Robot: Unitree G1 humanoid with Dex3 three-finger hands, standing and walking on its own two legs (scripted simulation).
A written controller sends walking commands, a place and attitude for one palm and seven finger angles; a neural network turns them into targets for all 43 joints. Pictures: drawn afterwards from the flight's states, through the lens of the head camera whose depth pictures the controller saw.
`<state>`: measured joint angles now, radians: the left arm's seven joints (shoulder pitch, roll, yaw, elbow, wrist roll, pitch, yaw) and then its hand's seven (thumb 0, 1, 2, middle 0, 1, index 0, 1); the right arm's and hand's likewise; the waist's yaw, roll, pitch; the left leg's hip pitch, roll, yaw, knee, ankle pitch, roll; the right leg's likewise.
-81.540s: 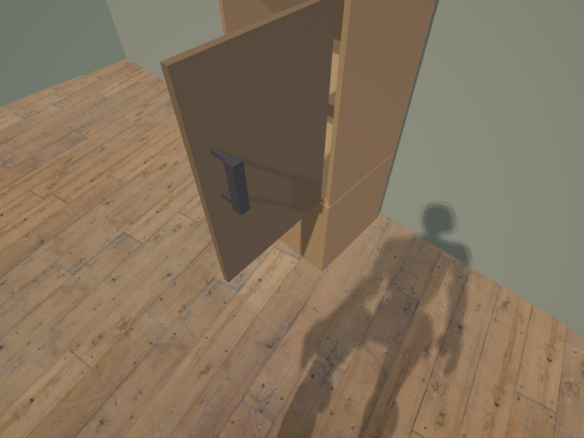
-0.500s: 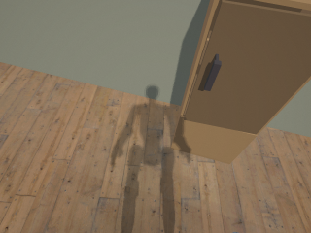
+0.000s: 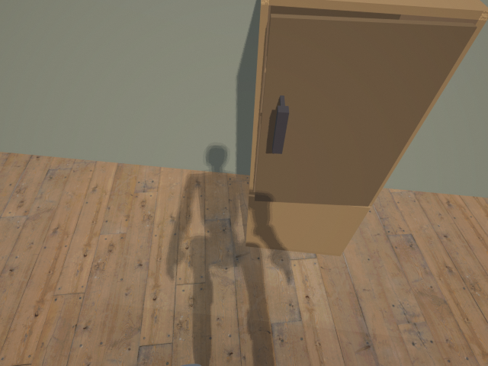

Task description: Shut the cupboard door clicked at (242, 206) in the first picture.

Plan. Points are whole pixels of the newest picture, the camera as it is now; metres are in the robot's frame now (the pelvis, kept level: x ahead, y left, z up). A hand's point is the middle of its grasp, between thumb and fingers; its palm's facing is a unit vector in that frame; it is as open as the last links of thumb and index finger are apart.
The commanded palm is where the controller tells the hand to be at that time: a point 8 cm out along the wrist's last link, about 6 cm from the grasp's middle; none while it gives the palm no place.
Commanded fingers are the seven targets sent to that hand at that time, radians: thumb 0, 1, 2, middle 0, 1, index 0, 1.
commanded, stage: take the last steps up to it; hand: left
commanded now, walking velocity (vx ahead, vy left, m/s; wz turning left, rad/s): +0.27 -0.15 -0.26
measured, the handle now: (279, 124) +0.64 -0.06 +0.01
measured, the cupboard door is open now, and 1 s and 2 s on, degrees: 3 3 3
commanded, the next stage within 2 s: come to a stop and stand still in 0.42 s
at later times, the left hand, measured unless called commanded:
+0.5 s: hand (209, 286) +0.31 +0.09 -0.18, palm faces -0.24 -0.95 -0.19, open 7.4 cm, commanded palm none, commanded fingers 0.00 0.90 0.90 -0.20 -0.30 -0.20 -0.30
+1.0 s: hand (208, 292) +0.30 +0.09 -0.18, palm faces -0.06 -0.97 -0.22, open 7.3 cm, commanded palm none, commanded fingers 0.00 0.90 0.90 -0.20 -0.30 -0.20 -0.30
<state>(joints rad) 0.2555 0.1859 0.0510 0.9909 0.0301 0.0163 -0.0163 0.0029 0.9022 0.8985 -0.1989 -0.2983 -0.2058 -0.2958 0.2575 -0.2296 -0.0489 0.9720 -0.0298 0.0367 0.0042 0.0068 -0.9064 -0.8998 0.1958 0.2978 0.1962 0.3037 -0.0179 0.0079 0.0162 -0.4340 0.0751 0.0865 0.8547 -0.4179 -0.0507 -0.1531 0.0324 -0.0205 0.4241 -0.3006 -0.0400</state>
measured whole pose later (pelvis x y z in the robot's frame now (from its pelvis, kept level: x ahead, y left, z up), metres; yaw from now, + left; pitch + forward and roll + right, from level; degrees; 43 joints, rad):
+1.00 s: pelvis +0.22 -0.10 -0.01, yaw -7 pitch +1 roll -1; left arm 0.19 0.20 0.06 0.99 0.03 0.03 0.03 0.00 0.91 0.90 -0.20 -0.30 -0.21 -0.30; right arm 0.08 -0.20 -0.03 0.92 -0.01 0.04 0.00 0.00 -0.91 -0.90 0.20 0.30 0.20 0.30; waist 0.03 -0.01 0.07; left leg -0.29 0.02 0.01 0.57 -0.24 -0.01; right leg -0.29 -0.02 -0.12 0.55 -0.27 -0.01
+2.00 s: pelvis +0.19 -0.12 +0.00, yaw -9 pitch -1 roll -2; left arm 0.34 0.09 -0.01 1.11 0.02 -0.04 0.05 0.00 0.91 0.90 -0.20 -0.30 -0.21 -0.30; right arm 0.28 -0.16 -0.01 1.08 -0.01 0.00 -0.02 0.01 -0.91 -0.90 0.20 0.30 0.20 0.30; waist -0.02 0.03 0.04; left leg -0.28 0.06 0.00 0.56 -0.27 -0.02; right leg -0.13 0.05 0.00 0.47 -0.33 -0.02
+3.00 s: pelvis +0.21 -0.15 -0.02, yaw -3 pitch +1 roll -1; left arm 0.34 0.16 0.02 1.04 0.03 0.03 0.03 0.00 0.90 0.90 -0.20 -0.30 -0.20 -0.30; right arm 0.25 -0.17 -0.03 1.07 -0.02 0.04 -0.04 0.00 -0.91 -0.90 0.20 0.30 0.20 0.30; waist -0.01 -0.01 0.03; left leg -0.35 0.06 0.01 0.69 -0.36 0.01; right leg -0.16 0.04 -0.10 0.58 -0.44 -0.05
